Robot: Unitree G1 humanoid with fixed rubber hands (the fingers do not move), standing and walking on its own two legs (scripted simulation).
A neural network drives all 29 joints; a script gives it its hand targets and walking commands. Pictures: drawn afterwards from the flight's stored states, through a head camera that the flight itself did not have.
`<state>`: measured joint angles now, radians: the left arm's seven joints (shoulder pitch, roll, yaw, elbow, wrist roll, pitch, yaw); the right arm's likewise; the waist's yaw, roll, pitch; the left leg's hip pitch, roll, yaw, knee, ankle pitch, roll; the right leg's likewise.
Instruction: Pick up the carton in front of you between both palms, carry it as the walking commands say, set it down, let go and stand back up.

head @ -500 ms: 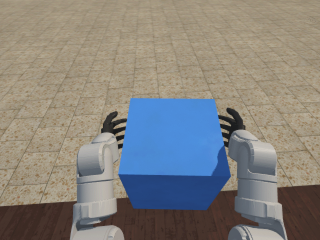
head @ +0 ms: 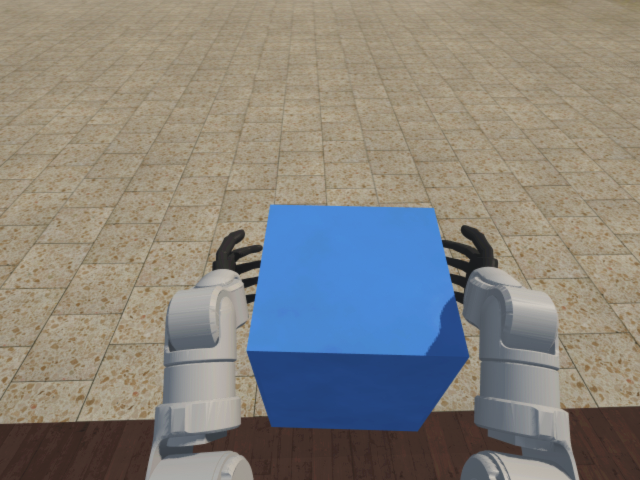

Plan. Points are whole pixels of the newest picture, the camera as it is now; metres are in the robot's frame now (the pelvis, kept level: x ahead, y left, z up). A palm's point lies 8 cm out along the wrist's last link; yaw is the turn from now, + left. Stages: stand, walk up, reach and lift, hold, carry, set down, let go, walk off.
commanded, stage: carry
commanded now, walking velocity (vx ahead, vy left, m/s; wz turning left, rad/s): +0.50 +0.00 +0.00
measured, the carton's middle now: (347, 323) +0.32 +0.00 +0.04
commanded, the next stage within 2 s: none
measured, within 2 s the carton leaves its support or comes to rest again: neither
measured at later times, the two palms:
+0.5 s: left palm (277, 203) +0.59 +0.13 +0.04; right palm (437, 202) +0.60 -0.17 +0.05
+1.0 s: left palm (284, 131) +0.92 +0.16 +0.02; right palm (403, 130) +0.93 -0.14 +0.03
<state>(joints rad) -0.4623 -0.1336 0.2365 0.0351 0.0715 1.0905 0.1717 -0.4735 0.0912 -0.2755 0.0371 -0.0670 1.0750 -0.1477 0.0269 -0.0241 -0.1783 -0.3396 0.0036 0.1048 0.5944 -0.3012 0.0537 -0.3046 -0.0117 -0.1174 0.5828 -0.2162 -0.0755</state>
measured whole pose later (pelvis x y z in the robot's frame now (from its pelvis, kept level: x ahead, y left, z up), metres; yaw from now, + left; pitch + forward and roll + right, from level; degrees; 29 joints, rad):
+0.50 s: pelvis +0.27 -0.01 -0.07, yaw +2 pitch +5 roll +0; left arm -0.39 -0.15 0.22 -0.11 0.09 1.02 0.16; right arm -0.45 0.07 -0.20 -0.05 -0.01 1.01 -0.15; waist -0.03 0.03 -0.08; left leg -0.17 0.01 0.02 1.08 -0.53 0.01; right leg -0.51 0.04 -0.14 0.59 -0.03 -0.12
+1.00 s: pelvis +0.60 +0.00 -0.10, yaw +0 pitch +4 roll +1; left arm -0.38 -0.08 0.19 -0.12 -0.01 1.01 0.17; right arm -0.40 0.13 -0.19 -0.13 -0.08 1.00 -0.17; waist 0.02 -0.02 -0.10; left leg -0.49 -0.07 0.17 0.54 -0.17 0.14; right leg -0.15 0.05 -0.05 0.98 -0.48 -0.05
